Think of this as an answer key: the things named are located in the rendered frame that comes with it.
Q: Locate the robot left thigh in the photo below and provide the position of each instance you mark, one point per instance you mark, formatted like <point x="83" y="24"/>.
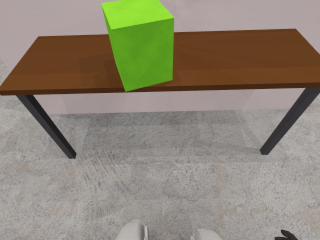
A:
<point x="134" y="231"/>

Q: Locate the robot thigh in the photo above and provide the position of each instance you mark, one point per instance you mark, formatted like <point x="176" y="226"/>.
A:
<point x="205" y="234"/>
<point x="134" y="231"/>

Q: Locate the robot right thigh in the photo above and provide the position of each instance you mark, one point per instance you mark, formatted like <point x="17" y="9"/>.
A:
<point x="205" y="234"/>

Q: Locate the carton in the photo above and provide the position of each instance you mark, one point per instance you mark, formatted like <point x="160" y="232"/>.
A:
<point x="141" y="34"/>

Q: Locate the table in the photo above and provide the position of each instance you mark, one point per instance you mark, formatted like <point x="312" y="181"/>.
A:
<point x="202" y="61"/>

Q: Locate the right robot hand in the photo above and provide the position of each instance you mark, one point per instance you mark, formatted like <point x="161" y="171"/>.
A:
<point x="287" y="234"/>

